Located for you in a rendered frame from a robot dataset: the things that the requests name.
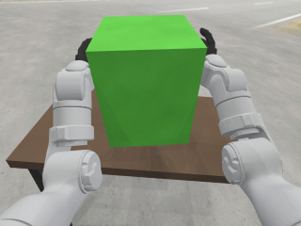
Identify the robot left forearm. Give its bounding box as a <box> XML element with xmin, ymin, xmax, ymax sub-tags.
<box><xmin>42</xmin><ymin>60</ymin><xmax>94</xmax><ymax>185</ymax></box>

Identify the robot right hand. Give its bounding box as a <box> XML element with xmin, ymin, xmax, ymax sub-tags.
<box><xmin>199</xmin><ymin>27</ymin><xmax>217</xmax><ymax>56</ymax></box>

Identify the robot left upper arm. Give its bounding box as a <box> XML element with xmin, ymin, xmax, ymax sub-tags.
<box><xmin>0</xmin><ymin>150</ymin><xmax>103</xmax><ymax>226</ymax></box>

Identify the robot right forearm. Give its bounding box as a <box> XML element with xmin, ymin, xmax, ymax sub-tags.
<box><xmin>200</xmin><ymin>54</ymin><xmax>283</xmax><ymax>174</ymax></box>

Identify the robot left hand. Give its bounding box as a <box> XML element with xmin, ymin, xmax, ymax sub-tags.
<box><xmin>75</xmin><ymin>38</ymin><xmax>92</xmax><ymax>63</ymax></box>

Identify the robot right upper arm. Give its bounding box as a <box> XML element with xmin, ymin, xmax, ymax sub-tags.
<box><xmin>221</xmin><ymin>137</ymin><xmax>301</xmax><ymax>226</ymax></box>

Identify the carton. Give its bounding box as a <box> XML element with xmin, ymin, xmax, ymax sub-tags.
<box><xmin>86</xmin><ymin>14</ymin><xmax>208</xmax><ymax>148</ymax></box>

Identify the table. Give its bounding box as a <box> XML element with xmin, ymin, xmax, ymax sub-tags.
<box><xmin>6</xmin><ymin>88</ymin><xmax>239</xmax><ymax>226</ymax></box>

